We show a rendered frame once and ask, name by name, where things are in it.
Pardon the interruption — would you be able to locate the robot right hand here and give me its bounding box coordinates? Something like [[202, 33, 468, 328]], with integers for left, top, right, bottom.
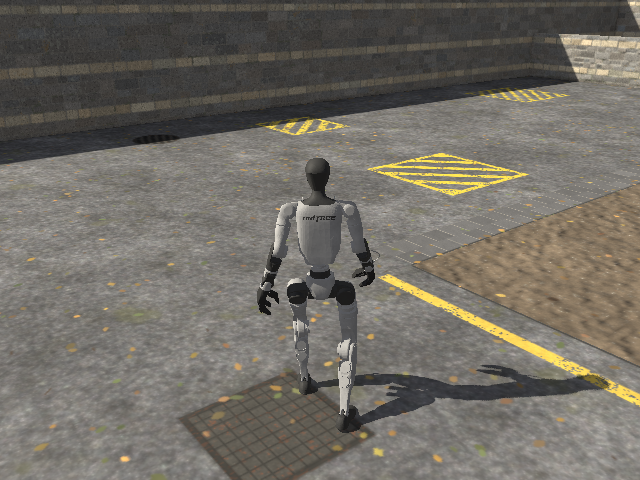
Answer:
[[352, 268, 375, 287]]

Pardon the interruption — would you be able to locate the robot left forearm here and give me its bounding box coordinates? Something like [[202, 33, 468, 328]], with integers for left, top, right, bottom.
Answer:
[[260, 243, 282, 291]]

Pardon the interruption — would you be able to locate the right robot foot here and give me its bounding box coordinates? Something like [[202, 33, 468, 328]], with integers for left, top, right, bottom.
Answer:
[[335, 405, 356, 430]]

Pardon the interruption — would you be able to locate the robot right upper arm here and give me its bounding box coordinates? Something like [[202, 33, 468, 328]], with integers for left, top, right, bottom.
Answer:
[[339, 200, 367, 254]]

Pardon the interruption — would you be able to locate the robot right forearm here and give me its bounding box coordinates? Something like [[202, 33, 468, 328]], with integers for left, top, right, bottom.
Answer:
[[356, 238, 374, 272]]

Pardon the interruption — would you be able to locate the left robot thigh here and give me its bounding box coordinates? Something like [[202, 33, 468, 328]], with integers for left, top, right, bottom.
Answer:
[[287, 278, 310, 338]]

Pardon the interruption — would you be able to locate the robot left upper arm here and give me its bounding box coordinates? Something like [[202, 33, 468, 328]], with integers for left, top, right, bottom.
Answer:
[[272, 202, 298, 259]]

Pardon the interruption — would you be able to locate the robot left hand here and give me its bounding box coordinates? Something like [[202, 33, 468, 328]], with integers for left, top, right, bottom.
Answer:
[[257, 287, 279, 315]]

